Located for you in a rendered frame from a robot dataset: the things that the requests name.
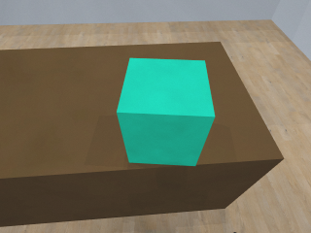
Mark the carton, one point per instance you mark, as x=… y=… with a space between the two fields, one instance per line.
x=165 y=110

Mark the pedestal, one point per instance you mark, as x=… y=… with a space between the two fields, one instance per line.
x=62 y=153

